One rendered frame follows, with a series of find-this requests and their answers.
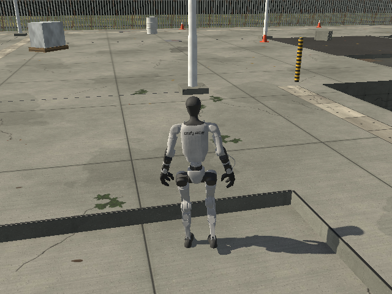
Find right robot upper arm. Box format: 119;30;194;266
207;122;225;156

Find robot right hand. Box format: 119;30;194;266
221;172;235;188

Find humanoid robot torso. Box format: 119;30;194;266
180;120;209;184

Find robot left hand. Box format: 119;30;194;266
160;172;174;186

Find left robot upper arm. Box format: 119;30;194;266
166;124;181;157

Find robot left shin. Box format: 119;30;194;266
181;202;191;239

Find robot right forearm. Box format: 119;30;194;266
219;147;233;174

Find robot left forearm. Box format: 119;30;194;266
161;149;172;174

